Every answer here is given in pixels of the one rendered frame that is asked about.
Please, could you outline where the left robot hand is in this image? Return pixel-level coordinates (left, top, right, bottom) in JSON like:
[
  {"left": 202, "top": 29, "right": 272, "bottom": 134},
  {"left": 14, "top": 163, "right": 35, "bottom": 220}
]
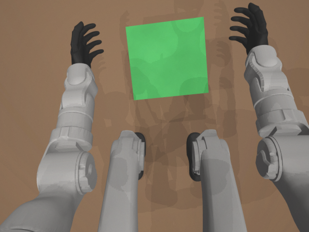
[{"left": 70, "top": 21, "right": 104, "bottom": 68}]

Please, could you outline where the robot left forearm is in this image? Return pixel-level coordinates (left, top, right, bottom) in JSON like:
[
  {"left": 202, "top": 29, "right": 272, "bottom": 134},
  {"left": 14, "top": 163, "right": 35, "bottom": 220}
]
[{"left": 37, "top": 63, "right": 98, "bottom": 190}]

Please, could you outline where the right robot hand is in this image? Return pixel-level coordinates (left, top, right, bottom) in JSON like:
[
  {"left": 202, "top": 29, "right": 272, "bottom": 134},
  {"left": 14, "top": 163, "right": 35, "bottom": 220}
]
[{"left": 229, "top": 2, "right": 268, "bottom": 55}]

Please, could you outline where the robot right upper arm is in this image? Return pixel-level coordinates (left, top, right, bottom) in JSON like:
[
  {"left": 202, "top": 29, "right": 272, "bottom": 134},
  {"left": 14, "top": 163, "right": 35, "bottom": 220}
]
[{"left": 255, "top": 135, "right": 309, "bottom": 232}]

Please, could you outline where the robot left upper arm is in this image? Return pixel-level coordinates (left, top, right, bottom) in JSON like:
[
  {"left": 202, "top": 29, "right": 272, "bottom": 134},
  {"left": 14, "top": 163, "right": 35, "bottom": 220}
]
[{"left": 0, "top": 150, "right": 98, "bottom": 232}]

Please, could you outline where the carton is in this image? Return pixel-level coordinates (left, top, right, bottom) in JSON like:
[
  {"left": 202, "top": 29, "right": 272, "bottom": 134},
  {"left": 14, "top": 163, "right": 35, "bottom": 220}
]
[{"left": 126, "top": 17, "right": 209, "bottom": 100}]

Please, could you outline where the robot right foot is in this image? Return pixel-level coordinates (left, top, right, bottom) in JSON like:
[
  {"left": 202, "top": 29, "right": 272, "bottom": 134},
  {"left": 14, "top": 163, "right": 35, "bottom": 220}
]
[{"left": 186, "top": 132, "right": 201, "bottom": 182}]

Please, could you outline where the robot right forearm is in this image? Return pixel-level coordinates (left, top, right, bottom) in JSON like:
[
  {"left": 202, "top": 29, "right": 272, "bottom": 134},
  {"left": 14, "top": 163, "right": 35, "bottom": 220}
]
[{"left": 244, "top": 45, "right": 309, "bottom": 138}]

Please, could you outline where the left robot shin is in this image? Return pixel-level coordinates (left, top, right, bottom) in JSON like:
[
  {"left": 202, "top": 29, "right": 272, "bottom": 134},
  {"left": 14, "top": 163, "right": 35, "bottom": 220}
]
[{"left": 110, "top": 130, "right": 141, "bottom": 172}]

